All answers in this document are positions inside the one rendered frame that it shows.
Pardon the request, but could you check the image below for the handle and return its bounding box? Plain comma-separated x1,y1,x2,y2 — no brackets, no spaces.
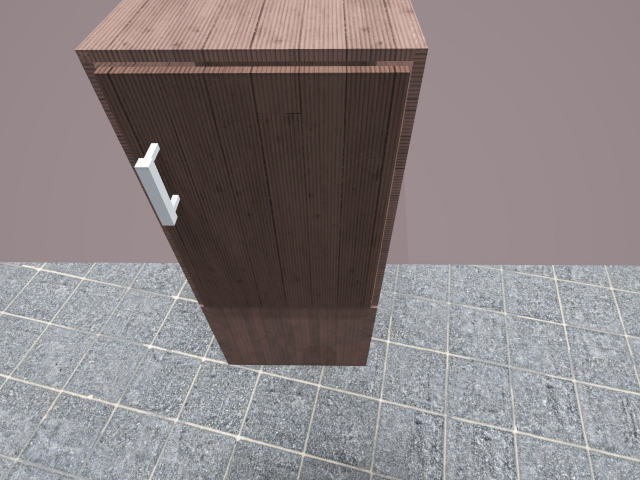
134,143,180,226

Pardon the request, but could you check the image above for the cupboard door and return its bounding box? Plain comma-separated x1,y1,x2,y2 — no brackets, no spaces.
93,66,410,308

